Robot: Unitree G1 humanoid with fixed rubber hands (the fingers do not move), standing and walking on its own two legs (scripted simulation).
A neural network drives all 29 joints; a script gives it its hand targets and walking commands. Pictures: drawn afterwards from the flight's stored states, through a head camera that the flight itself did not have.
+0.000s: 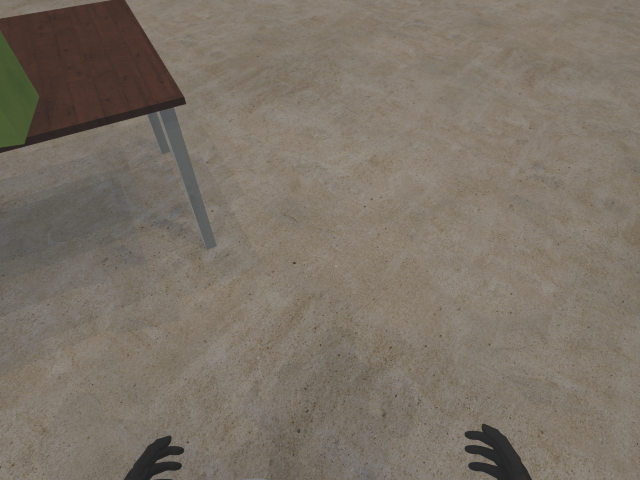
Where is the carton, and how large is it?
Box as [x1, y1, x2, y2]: [0, 31, 38, 147]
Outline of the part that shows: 0,31 1,147 24,143 38,99 38,95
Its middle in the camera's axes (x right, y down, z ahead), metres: -0.80 -0.35 +0.84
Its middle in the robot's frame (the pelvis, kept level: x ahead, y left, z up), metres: +0.85 +0.84 +0.03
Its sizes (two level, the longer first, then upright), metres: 0.210 0.200 0.250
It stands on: a table, 0.66 m high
